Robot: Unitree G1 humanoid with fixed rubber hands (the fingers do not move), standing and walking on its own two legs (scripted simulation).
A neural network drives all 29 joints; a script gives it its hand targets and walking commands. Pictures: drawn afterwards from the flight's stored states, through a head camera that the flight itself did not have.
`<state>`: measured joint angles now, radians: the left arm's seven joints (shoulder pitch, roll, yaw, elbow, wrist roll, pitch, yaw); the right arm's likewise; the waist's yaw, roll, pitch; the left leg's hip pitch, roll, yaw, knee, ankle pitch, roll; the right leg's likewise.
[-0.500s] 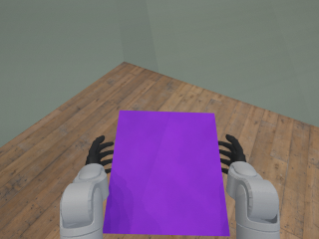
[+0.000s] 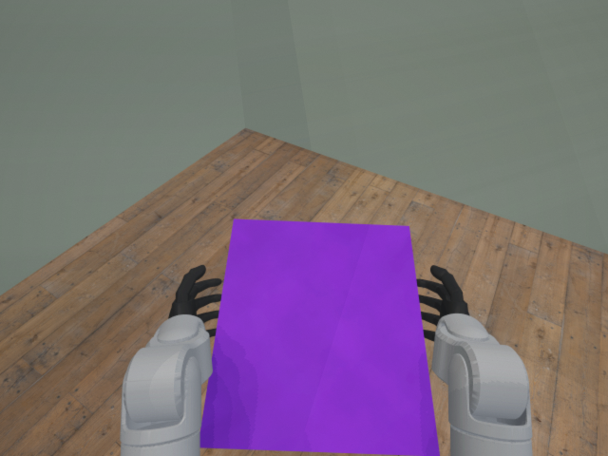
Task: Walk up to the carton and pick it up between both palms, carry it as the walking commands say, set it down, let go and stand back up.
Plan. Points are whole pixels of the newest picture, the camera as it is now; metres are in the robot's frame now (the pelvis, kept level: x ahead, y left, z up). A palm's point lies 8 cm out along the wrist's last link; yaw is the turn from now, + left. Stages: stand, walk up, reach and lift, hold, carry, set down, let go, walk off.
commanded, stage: carry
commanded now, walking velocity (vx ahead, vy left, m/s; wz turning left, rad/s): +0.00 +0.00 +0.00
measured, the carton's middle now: (316, 340) +0.29 +0.00 +0.01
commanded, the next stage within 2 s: none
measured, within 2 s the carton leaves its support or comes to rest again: neither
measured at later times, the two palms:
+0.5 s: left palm (212, 351) +0.23 +0.12 +0.08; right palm (490, 388) +0.19 -0.18 +0.08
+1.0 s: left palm (275, 375) +0.21 +0.05 +0.08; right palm out of the picture +0.09 -0.24 +0.09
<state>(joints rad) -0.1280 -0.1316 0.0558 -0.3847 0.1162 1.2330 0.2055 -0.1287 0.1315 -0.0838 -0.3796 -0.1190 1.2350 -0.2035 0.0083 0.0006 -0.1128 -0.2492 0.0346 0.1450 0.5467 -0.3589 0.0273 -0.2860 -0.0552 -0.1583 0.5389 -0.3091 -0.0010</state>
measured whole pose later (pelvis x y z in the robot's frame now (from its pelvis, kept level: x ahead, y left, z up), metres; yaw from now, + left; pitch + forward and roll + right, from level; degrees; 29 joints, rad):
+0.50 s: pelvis -0.04 +0.00 -0.02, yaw -7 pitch +3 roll -1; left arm -0.15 -0.13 0.06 -0.42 0.10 1.26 0.21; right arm -0.11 0.13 -0.08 -0.44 -0.12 1.25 -0.21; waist 0.02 0.01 -0.08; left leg -0.36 0.11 0.26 0.73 -0.41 0.03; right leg -0.45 0.00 -0.06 0.69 -0.30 -0.02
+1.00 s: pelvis -0.10 +0.00 +0.00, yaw -23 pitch +5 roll +2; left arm -0.12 -0.13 0.06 -0.48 0.12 1.23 0.20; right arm -0.13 0.13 -0.07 -0.44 -0.09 1.21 -0.22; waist 0.01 -0.08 -0.05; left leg -0.30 0.02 0.16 0.54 -0.35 -0.01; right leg -0.52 0.05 0.05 0.50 -0.08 -0.03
